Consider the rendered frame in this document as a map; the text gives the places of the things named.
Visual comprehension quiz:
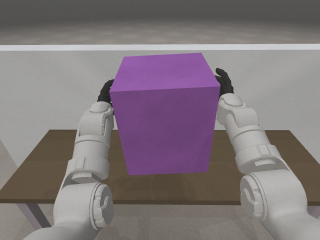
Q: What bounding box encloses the robot left hand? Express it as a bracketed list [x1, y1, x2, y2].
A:
[97, 79, 115, 115]

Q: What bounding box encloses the right robot forearm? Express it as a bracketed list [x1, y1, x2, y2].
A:
[216, 93, 308, 208]

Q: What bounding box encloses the robot right hand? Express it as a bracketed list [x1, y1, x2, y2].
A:
[214, 68, 234, 100]

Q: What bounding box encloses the table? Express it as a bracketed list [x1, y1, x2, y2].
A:
[0, 129, 320, 230]

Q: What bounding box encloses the right robot upper arm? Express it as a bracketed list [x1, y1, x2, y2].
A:
[240, 169, 320, 240]

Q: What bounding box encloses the left robot forearm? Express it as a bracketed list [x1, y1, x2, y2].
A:
[53, 101, 114, 223]

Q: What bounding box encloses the carton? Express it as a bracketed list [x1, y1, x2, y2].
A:
[109, 52, 221, 176]

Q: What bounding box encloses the left robot upper arm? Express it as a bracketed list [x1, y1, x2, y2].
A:
[23, 182, 114, 240]

